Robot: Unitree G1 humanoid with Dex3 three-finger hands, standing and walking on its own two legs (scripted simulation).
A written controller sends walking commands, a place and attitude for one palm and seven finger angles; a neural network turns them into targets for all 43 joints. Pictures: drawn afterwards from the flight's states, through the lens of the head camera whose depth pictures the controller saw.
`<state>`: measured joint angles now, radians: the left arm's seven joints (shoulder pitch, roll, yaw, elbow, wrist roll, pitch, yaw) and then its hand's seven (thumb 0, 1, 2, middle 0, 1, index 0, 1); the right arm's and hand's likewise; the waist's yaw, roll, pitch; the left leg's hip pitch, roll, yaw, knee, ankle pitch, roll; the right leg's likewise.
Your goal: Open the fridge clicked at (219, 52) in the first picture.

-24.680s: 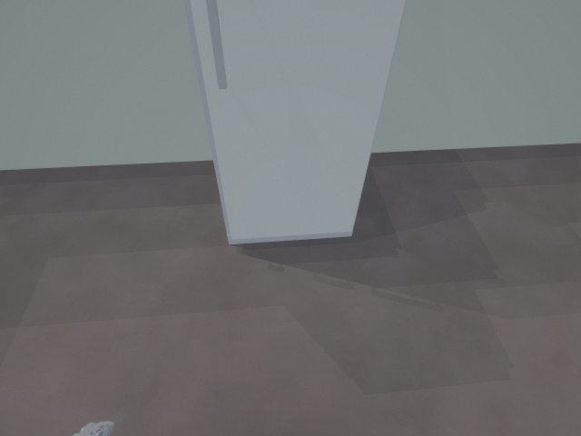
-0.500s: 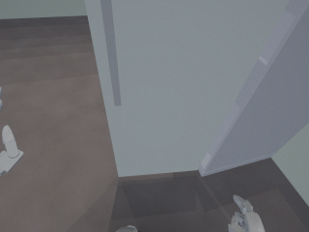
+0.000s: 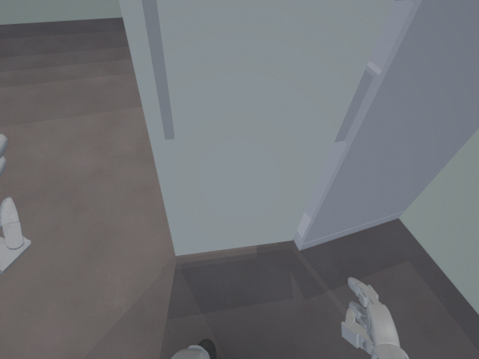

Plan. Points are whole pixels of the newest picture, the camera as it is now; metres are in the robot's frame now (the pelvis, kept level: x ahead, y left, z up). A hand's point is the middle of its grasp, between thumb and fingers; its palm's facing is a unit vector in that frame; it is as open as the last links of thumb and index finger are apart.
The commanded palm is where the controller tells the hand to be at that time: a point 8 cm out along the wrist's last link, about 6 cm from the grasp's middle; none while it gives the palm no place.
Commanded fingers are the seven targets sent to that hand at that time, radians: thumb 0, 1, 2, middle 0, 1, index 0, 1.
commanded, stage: step back with the hand held close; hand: left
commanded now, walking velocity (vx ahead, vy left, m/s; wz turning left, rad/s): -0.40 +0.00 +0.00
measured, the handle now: (157, 50) +0.57 +0.22 +0.22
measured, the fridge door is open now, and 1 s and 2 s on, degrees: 80 80 80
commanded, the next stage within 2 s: stop stepping back and stand still in 0.10 s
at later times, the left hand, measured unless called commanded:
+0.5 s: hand out of the picture +0.08 +0.28 +0.18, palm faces +0.42 -0.78 -0.47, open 7.4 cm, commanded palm +0.03 +0.31 +0.19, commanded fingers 0.00 0.90 0.90 -0.20 -0.30 -0.20 -0.30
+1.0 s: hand out of the picture +0.07 +0.28 +0.18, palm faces +0.51 -0.74 -0.43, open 7.4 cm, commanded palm +0.02 +0.31 +0.19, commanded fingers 0.00 0.90 0.90 -0.20 -0.30 -0.20 -0.30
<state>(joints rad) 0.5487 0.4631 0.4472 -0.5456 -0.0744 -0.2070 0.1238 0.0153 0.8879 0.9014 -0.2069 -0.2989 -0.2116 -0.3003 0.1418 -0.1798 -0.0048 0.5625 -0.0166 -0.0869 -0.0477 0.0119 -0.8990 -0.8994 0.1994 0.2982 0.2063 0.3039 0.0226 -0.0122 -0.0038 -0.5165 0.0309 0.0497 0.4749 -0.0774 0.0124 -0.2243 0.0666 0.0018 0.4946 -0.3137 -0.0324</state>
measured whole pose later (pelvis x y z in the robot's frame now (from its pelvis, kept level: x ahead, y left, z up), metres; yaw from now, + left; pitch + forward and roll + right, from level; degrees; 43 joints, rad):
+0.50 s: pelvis -0.11 +0.01 +0.01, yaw -1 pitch +0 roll +0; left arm 0.59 0.44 0.42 -0.50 -0.04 -0.19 0.14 0.01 0.88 0.90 -0.21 -0.30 -0.22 -0.30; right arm 0.27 -0.19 0.00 0.66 -0.02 -0.10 -0.06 0.01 -0.90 -0.90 0.20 0.30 0.21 0.30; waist 0.02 -0.03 -0.03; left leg -0.45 -0.01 0.01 0.73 -0.31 0.00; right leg -0.20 0.04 -0.03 0.47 -0.26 -0.07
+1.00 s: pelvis -0.11 +0.00 +0.01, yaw +3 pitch -2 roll +2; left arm 0.52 0.37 0.40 -0.40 -0.03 -0.23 0.15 0.01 0.89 0.90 -0.21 -0.30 -0.21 -0.30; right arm 0.28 -0.21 0.01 0.68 -0.02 -0.13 -0.06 0.01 -0.90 -0.90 0.20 0.30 0.21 0.30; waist 0.02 -0.01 -0.01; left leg -0.33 0.02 0.06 0.68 -0.30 0.01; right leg -0.21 0.02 -0.06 0.54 -0.31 -0.08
